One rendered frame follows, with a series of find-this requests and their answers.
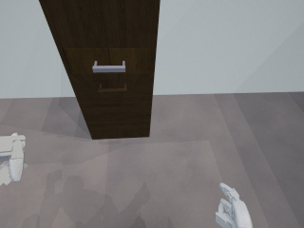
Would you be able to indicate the right robot hand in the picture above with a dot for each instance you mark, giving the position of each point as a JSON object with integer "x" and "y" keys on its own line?
{"x": 237, "y": 212}

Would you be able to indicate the drawer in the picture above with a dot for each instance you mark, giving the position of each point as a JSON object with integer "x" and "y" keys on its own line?
{"x": 82, "y": 60}

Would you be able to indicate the handle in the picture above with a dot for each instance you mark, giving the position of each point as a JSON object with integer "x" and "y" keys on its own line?
{"x": 100, "y": 69}
{"x": 112, "y": 91}

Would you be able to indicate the cabinet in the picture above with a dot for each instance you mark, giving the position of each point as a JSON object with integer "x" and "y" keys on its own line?
{"x": 108, "y": 24}

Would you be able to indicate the left robot hand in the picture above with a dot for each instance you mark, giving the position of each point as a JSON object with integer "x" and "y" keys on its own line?
{"x": 13, "y": 158}

